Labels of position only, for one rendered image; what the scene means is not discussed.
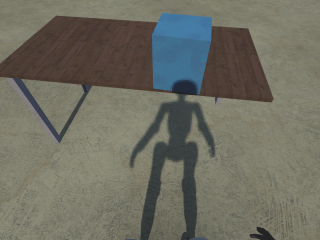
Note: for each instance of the robot right hand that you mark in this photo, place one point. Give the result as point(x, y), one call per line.
point(265, 234)

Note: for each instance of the carton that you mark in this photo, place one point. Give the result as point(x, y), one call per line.
point(180, 48)

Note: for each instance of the table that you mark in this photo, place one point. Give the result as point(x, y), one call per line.
point(118, 54)

